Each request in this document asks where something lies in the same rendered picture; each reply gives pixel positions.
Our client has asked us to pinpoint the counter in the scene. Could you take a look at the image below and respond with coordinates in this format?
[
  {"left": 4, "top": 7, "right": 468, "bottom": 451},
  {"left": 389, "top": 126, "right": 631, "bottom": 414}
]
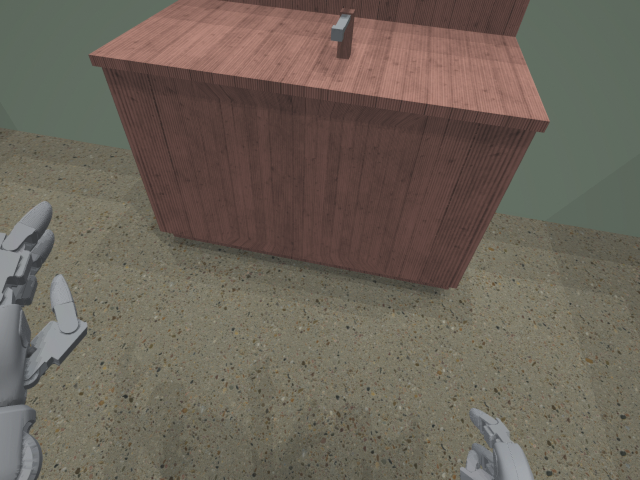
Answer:
[{"left": 89, "top": 0, "right": 550, "bottom": 290}]

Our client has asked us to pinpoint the robot left forearm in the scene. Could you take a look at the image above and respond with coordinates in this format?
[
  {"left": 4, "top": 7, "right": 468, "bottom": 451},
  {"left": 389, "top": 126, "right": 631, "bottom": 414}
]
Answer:
[{"left": 0, "top": 404, "right": 43, "bottom": 480}]

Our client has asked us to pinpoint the tap lever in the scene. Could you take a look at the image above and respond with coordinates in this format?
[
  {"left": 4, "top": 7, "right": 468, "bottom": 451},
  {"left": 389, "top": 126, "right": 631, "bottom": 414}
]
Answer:
[{"left": 331, "top": 14, "right": 351, "bottom": 42}]

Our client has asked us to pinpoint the robot right hand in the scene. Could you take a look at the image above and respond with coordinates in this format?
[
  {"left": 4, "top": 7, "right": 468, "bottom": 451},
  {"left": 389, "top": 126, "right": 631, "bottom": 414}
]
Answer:
[{"left": 460, "top": 408, "right": 535, "bottom": 480}]

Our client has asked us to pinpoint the robot left hand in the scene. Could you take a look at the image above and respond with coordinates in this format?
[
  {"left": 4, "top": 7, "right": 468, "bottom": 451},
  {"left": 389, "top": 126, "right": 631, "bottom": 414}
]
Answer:
[{"left": 0, "top": 201, "right": 87, "bottom": 407}]

